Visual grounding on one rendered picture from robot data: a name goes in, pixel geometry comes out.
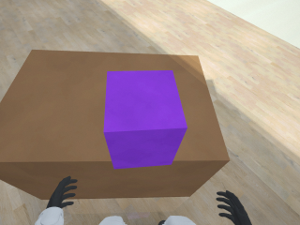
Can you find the pedestal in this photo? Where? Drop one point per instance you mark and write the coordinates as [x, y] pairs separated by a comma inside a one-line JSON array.
[[52, 127]]

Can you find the left robot forearm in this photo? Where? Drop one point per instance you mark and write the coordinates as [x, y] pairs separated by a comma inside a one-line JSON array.
[[51, 216]]

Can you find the carton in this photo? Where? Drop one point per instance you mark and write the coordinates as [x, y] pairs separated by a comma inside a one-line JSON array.
[[144, 121]]

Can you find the robot right thigh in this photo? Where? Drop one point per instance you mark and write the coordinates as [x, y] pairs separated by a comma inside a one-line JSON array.
[[178, 220]]

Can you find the robot left thigh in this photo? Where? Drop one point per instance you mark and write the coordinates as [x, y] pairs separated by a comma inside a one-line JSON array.
[[112, 220]]

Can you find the robot thigh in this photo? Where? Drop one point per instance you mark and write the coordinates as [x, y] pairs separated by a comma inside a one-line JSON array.
[[178, 220], [112, 220]]

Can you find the robot right hand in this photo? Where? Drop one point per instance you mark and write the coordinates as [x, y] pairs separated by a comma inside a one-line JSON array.
[[238, 215]]

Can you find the robot left hand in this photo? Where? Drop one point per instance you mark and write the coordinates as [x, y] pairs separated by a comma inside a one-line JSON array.
[[58, 195]]

